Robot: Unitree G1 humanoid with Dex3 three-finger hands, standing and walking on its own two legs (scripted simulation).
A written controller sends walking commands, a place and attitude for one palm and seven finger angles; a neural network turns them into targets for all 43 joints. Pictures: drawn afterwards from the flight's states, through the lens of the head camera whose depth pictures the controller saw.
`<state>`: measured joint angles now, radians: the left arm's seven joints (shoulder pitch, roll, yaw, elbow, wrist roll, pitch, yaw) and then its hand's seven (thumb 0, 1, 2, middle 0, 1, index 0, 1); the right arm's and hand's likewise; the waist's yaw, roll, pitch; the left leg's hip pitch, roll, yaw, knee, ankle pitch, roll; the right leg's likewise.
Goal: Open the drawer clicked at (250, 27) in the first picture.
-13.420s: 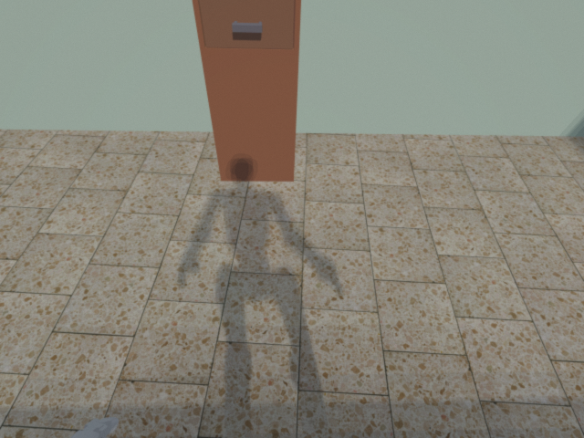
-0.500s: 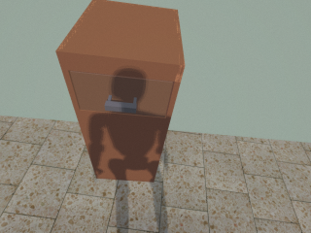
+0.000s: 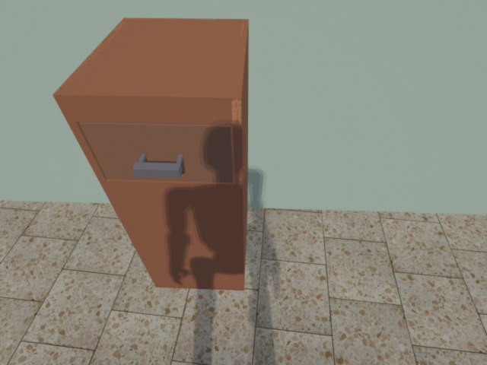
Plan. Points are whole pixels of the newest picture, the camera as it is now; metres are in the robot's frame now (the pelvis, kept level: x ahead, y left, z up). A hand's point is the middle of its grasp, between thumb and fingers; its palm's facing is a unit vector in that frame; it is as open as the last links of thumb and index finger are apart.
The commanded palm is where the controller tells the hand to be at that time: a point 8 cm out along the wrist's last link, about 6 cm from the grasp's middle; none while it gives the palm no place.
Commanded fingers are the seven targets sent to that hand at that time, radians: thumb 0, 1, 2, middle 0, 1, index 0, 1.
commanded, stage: come to a stop and stand still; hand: left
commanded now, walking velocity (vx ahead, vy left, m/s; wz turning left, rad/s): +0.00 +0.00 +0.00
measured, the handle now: (159, 163) +0.54 +0.22 +0.00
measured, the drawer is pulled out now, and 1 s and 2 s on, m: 0.00 0.00 0.00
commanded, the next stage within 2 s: look again from close up in 0.32 s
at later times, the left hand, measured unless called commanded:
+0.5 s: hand out of the picture -0.02 +0.16 -0.17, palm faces +0.03 -0.98 -0.17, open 7.4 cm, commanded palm none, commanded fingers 0.00 0.90 0.90 -0.20 -0.30 -0.20 -0.30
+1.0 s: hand out of the picture +0.02 +0.23 -0.18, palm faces -0.02 -0.98 -0.18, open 7.4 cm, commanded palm none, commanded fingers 0.00 0.90 0.90 -0.20 -0.30 -0.20 -0.30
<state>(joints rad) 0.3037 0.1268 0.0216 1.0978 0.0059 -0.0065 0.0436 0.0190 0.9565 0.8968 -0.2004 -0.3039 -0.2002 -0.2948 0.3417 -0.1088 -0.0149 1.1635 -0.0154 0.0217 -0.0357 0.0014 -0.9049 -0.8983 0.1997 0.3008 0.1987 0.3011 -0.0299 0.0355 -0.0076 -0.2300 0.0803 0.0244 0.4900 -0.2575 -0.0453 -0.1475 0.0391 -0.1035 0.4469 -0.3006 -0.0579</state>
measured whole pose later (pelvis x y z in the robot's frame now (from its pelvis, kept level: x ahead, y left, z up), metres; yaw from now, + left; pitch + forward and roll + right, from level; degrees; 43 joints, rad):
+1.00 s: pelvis +0.01 +0.06 +0.00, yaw -2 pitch +0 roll +0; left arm 0.29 0.17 0.00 1.07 0.01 0.00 0.03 0.00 0.91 0.90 -0.20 -0.30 -0.20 -0.29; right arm 0.33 -0.13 0.02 1.10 -0.01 -0.02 -0.03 0.00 -0.91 -0.90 0.20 0.30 0.20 0.30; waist 0.00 -0.02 0.02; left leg -0.21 -0.03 0.08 0.49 -0.28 0.06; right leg -0.17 -0.05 -0.04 0.49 -0.32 0.03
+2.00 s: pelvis +0.01 +0.01 -0.02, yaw -5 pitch +8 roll +2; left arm 0.34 0.45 0.03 -0.14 0.94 -0.07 0.28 0.00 -0.05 0.49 -0.29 -0.91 -0.29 -0.90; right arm 0.17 -0.29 -0.03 0.61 -0.04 0.09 -0.04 0.01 -0.90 -0.90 0.20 0.30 0.20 0.30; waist 0.06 0.06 -0.07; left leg -0.45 -0.01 -0.02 0.68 -0.37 -0.01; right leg -0.46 0.04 0.01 0.73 -0.41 -0.05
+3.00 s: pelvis -0.01 +0.05 +0.00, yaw -4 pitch +1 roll +0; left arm -0.14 0.50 -0.03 0.03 0.90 0.09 0.05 0.00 -0.49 0.30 -0.32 -1.21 -0.32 -1.20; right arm 0.15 -0.26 -0.01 0.65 0.03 0.12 -0.01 0.01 -0.90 -0.90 0.20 0.30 0.20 0.30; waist 0.09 0.08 0.00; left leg -0.25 -0.05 -0.03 0.45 -0.22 0.03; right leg -0.23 -0.01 0.00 0.47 -0.25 0.00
